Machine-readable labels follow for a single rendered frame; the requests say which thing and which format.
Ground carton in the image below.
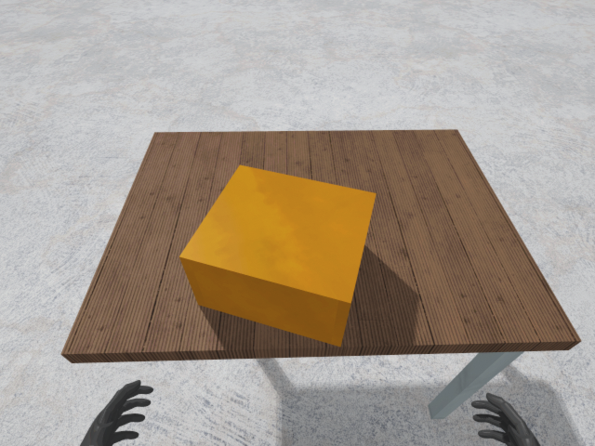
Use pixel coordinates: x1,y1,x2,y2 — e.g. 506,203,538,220
179,165,376,347

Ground table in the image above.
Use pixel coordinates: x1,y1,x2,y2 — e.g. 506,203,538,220
60,129,581,419

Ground left robot hand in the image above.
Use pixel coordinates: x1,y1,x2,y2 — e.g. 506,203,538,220
80,380,153,446

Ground right robot hand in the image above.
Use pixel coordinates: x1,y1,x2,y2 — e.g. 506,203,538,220
471,393,540,446

